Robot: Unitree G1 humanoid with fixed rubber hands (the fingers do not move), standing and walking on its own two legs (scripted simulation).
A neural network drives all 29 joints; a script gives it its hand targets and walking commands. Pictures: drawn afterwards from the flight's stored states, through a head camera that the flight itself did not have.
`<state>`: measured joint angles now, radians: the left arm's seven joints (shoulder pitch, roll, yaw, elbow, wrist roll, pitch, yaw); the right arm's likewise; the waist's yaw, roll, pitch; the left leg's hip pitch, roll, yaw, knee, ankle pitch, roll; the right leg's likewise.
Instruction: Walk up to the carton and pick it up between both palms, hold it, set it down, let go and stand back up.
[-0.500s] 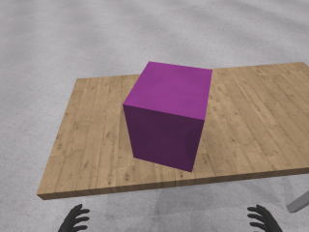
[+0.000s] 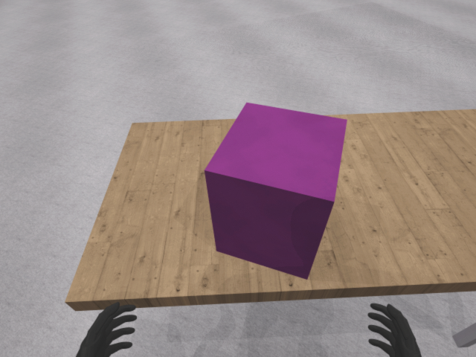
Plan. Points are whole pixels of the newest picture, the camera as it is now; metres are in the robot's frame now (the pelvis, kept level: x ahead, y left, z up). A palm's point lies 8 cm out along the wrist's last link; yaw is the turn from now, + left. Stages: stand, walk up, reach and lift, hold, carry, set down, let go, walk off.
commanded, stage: reach and lift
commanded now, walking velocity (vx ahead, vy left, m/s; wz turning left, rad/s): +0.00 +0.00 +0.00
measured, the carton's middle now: (276, 190) +0.44 -0.05 +0.04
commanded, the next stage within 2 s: none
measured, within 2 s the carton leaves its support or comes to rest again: neither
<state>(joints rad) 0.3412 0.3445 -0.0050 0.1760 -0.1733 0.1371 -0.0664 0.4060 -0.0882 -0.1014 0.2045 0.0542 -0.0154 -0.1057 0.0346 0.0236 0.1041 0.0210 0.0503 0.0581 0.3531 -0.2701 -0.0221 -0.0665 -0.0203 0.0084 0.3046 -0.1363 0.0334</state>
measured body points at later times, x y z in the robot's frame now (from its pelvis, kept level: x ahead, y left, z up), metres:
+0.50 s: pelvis +0.00 +0.01 +0.00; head -0.01 +0.01 +0.45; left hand +0.19 +0.24 +0.01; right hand +0.18 -0.20 +0.00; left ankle -0.04 +0.12 -0.75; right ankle +0.03 -0.14 -0.75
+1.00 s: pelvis -0.01 +0.00 +0.00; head -0.01 -0.01 +0.45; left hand +0.25 +0.22 +0.05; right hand +0.23 -0.22 +0.04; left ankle -0.04 +0.12 -0.75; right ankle +0.03 -0.15 -0.75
